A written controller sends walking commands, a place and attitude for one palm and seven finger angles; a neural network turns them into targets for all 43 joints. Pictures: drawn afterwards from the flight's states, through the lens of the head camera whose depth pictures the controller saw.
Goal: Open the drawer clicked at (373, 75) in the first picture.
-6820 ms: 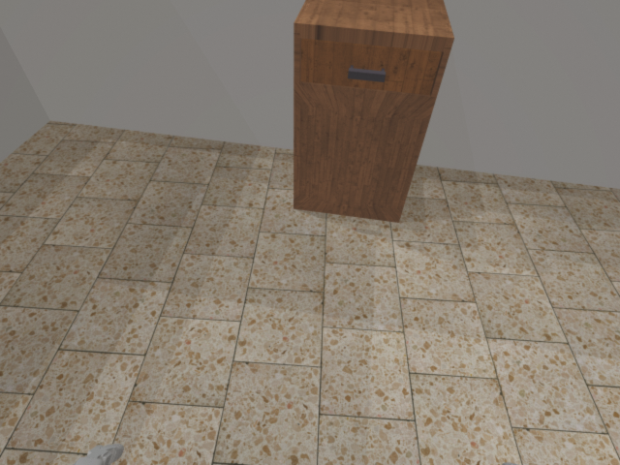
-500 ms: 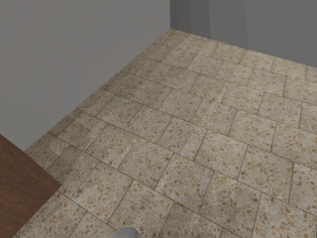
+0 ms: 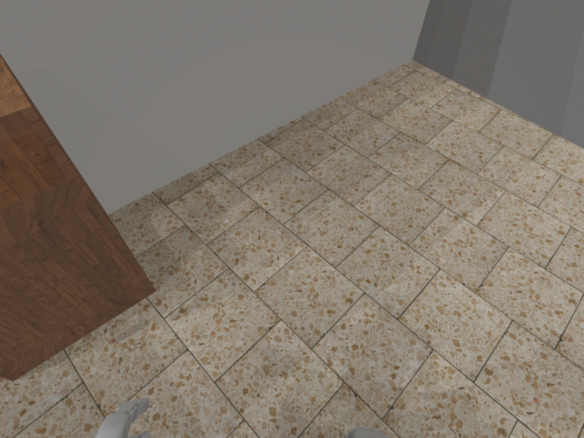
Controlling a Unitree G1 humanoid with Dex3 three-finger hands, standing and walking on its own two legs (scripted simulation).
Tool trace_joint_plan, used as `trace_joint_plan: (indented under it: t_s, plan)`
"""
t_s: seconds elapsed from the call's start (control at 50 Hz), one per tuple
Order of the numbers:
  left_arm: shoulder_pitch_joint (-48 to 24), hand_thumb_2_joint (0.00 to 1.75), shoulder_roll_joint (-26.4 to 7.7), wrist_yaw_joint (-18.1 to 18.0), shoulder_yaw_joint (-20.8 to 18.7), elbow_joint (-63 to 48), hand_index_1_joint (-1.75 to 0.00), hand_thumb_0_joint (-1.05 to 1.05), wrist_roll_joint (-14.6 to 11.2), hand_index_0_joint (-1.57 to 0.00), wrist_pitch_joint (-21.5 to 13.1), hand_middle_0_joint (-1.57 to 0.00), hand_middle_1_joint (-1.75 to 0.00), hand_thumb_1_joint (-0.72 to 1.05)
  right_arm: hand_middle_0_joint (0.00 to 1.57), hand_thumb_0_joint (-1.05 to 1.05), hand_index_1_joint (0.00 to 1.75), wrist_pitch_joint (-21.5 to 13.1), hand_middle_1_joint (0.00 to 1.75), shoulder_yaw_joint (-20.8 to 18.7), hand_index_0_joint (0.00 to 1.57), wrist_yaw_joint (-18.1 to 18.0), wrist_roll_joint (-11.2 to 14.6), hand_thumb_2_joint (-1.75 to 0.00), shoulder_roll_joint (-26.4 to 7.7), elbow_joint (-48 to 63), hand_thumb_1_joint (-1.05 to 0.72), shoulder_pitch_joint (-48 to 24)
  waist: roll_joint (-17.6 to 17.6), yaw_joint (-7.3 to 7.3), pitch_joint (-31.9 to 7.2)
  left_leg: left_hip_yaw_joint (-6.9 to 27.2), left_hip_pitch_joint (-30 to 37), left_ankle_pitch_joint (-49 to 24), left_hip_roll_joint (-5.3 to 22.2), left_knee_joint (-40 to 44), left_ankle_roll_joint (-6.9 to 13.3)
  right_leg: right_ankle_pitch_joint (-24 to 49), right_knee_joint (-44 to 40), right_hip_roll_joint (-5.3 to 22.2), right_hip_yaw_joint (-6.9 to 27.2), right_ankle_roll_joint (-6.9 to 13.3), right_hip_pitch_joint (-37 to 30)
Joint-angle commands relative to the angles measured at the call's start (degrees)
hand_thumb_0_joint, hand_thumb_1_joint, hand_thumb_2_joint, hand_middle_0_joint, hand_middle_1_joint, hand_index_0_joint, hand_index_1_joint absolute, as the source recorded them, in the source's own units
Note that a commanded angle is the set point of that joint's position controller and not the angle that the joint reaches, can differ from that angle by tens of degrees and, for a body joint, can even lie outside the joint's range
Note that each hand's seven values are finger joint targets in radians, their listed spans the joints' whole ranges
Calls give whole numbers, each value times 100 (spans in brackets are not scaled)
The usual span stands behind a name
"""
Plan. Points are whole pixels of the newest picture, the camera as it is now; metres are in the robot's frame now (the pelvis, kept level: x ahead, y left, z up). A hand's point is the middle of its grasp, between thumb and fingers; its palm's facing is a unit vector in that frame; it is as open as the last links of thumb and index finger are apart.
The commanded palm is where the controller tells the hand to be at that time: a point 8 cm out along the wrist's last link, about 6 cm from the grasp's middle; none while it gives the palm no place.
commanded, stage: turn to face it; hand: left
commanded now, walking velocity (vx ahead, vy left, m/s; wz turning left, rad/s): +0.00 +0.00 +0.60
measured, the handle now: out of the picture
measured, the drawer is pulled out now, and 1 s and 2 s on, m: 0.00 0.00 0.00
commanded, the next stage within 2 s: take the last steps up to it in 1.08 s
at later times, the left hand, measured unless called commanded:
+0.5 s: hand out of the picture -0.03 +0.20 -0.17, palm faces +0.34 -0.90 -0.27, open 7.4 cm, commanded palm none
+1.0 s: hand out of the picture -0.04 +0.22 -0.15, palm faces +0.52 -0.81 -0.26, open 7.4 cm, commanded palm none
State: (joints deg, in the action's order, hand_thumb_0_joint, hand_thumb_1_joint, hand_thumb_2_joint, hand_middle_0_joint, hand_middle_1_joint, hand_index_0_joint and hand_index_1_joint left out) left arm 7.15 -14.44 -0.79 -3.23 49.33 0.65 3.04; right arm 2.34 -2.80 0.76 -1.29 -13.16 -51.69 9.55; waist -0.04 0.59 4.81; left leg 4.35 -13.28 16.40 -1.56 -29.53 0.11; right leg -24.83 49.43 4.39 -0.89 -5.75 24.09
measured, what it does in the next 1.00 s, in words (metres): steps on the spot, turning left: right foot, then left foot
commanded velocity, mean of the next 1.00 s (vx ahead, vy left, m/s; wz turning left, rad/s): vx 0.00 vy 0.00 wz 0.48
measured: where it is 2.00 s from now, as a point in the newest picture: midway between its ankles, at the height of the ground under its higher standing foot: outside the picture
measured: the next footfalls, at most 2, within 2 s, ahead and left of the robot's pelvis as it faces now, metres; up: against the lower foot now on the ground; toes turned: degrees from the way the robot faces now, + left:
right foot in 0.08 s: +0.06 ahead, -0.13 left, +0.00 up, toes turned +0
left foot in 0.54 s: -0.01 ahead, +0.11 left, +0.00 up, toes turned +27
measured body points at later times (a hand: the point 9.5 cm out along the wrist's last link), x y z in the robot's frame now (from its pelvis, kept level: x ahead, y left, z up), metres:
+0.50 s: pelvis -0.01 -0.02 +0.00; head +0.03 +0.00 +0.44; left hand -0.05 +0.24 -0.14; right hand +0.16 -0.24 -0.14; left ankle -0.05 +0.10 -0.71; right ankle +0.02 -0.13 -0.74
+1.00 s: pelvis -0.02 -0.01 +0.00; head -0.01 +0.00 +0.45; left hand -0.07 +0.26 -0.13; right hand +0.15 -0.19 -0.14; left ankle -0.04 +0.10 -0.74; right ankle +0.04 -0.13 -0.70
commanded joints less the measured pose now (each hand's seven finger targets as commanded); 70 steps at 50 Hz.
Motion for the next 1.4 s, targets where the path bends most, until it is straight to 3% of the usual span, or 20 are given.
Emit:
trace_joint_plan:
  t_s: [0.0, 0.04, 0.06, 0.08, 0.12, 0.18, 0.4, 0.48, 0.5, 0.52, 0.54, 0.56, 0.66, 0.86, 1.02, 1.04, 1.08, 1.1, 1.18, 1.38]
  plan:
    - [313, 90, -458, -26, -138, -446, -30, 0, -56, -20, -238, -20, -30, 90, 20, 0, 30, -93, 30, -425, 20, -93, 2, -90, -1274, 424, -90, -121, 1084, -62, -800, 1375, 172, -3321, 1170, 220, 759, 583, -1373, -319, -167, 55, -817]
    - [842, 90, -844, -67, -228, -337, -30, 0, -6, -20, -370, -20, -30, 90, 20, 0, 30, -101, 30, -391, 20, -58, 84, -90, -946, 483, -90, -94, 145, -332, -1030, 1011, -960, -1486, 622, -703, 215, 1831, -2874, 408, 377, 203, -2431]
    - [985, 90, -1499, -127, -359, -335, -30, 0, 102, -20, -417, -20, -30, 90, 20, 0, 30, -103, 30, -303, 20, -30, 103, -90, -506, 617, -90, 32, -1825, -390, -1163, -74, -2096, 1483, -304, -2196, -284, 2923, -3162, 2159, 2097, 871, -3052]
    - [1047, 90, -1500, -139, -311, -353, -30, 0, 41, -20, -368, -20, -30, 90, 20, 0, 30, -60, 30, -372, 20, -57, 57, -90, -785, 646, -90, -45, -1527, -413, -1142, 93, -1976, 2100, -60, -3304, -261, 3315, -3119, 2613, 2116, 1377, -2342]
    - [331, 90, -1007, -137, -224, -480, -30, 0, 30, -20, -368, -20, -30, 90, 20, 0, 30, 48, 30, -421, 20, 14, 27, -90, -774, 371, -90, 36, -1182, -104, -534, 123, -1906, 1281, 208, -4182, -272, 2023, -3327, 1967, 1370, 1262, -1427]
    - [17, 90, -671, -123, -107, -574, -30, 0, 42, -20, -377, -20, -30, 90, 20, 0, 30, 91, 30, -358, 20, 116, 7, -90, -636, 188, -90, 262, -1021, 104, -344, -229, -1894, 525, 332, -4213, -411, 2489, -3120, 1385, 142, 1030, -1412]
    - [793, 90, -1047, -120, -248, -175, -30, 0, 115, -20, -296, -20, -30, 90, 20, 0, 30, 46, 30, -195, 20, 142, 71, -90, -444, 353, -90, -407, -1245, -320, -543, -969, -1206, 919, 419, -1768, -402, 3176, -2713, 1812, -483, 1276, -1923]
    - [751, 90, -1070, -74, -295, -92, -30, 0, 67, -20, -224, -20, -30, 90, 20, 0, 30, -41, 30, -223, 20, 112, 54, -90, -564, 307, -90, 51, -946, -63, -792, -1144, -117, -8, 305, -240, -252, 2869, -1838, 1726, -956, 875, -1547]
    - [752, 90, -938, -60, -285, -118, -30, 0, 17, -20, -193, -20, -30, 90, 20, 0, 30, -106, 30, -295, 20, 110, 46, -90, -859, 222, -90, 419, -198, 160, -1031, -696, 787, -826, 573, 518, -114, 2340, -934, 1534, -1085, 592, -904]
    - [660, 90, -538, -8, -205, -348, -30, 0, -33, -20, -175, -20, -30, 90, 20, 0, 30, -164, 30, -466, 20, 63, 10, -90, -1554, 208, -90, 801, 1751, 385, -1110, 1534, 1599, -2895, 2125, 871, 589, -510, 448, 610, -1254, 51, 750]
    - [220, 90, -458, -40, -109, -531, -30, 0, 22, -20, -129, -20, -30, 90, 20, 0, 30, -130, 30, -505, 20, -1, 46, -90, -1818, 54, -90, 1143, 1709, 534, -1157, 1919, 1460, -4054, 2686, 916, 1164, -1560, 1300, 355, -560, 35, 1089]
    - [94, 90, -534, -39, -119, -566, -30, 0, 34, -20, -113, -20, -30, 90, 20, 0, 30, -122, 30, -452, 20, -24, 35, -90, -1713, 48, -90, 1104, 1083, 456, -1015, 1484, 1153, -3501, 2601, 866, 1250, -1186, 1636, 468, -270, 140, 986]
    - [482, 90, -565, 23, -200, -19, -30, 0, 39, -20, -93, -20, -30, 90, 20, 0, 30, -201, 30, -219, 20, -143, 40, -90, -1037, 324, -90, 42, 875, -16, -580, 640, 444, -2546, 1443, 1102, 739, 355, 1906, 310, -34, 63, 765]
    - [76, 90, -386, -52, -126, -132, -30, 0, 12, -20, -89, -20, -30, 90, 20, 0, 30, -159, 30, -257, 20, -155, 3, -90, -976, 137, -90, 521, 822, 190, -558, 1316, 618, -2043, 1501, 1197, 1047, -13, 490, 42, 26, 29, 440]
    - [748, 90, -226, -117, -87, 67, -30, 0, -54, -20, -220, -20, -30, 90, 20, 0, 30, -106, 30, -259, 20, -134, 17, -90, -843, 76, -90, 309, 699, -163, -745, 1449, -416, -1792, 1137, 675, 768, 984, -2103, -277, -103, 241, -1570]
    - [915, 90, -362, -141, -113, 127, -30, 0, -30, -20, -274, -20, -30, 90, 20, 0, 30, -111, 30, -241, 20, -112, 57, -90, -688, 66, -90, 298, 321, -241, -820, 1231, -794, -1258, 847, 328, 494, 1360, -2860, -18, 110, 299, -2144]
    - [960, 90, -1137, -172, -231, 30, -30, 0, 77, -20, -332, -20, -30, 90, 20, 0, 30, -83, 30, -211, 20, -98, 80, -90, -321, 273, -90, 202, -1668, -321, -576, -92, -1905, 1526, -237, -1871, -156, 1851, -3610, 2233, 2216, 1307, -1966]
    - [772, 90, -1011, -169, -180, -43, -30, 0, 49, -20, -300, -20, -30, 90, 20, 0, 30, -20, 30, -281, 20, -91, 24, -90, -483, 200, -90, 202, -940, -228, -536, 136, -1688, 1528, -55, -2730, -140, 1850, -3557, 2172, 1815, 1550, -1396]
    - [310, 90, -399, -138, -70, -24, -30, 0, 12, -20, -383, -20, -30, 90, 20, 0, 30, 102, 30, -282, 20, -21, -10, -90, -346, -310, -90, 664, -719, 103, -32, -41, -1711, 329, 188, -3798, -247, 1375, -3612, 1151, 635, 1089, -1004]
    - [1882, 90, -283, -76, -53, 777, -30, 0, 106, -20, -644, -20, -30, 90, 20, 0, 30, -120, 30, -189, 20, 86, -60, -90, -214, -271, -90, -22, -751, -424, 51, -459, -2240, 63, 662, -2533, -312, 18, -4145, 1403, 976, 1244, -2184]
